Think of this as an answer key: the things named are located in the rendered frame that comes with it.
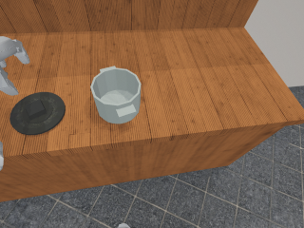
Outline table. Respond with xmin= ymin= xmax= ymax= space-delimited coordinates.
xmin=0 ymin=0 xmax=304 ymax=202

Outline knob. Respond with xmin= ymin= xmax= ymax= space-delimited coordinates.
xmin=25 ymin=99 xmax=47 ymax=118

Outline lid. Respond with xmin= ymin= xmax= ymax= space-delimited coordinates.
xmin=9 ymin=92 xmax=66 ymax=136

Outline pot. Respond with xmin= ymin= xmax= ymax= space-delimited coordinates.
xmin=90 ymin=66 xmax=142 ymax=124

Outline robot left hand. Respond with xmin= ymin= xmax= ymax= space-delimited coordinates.
xmin=0 ymin=36 xmax=30 ymax=96

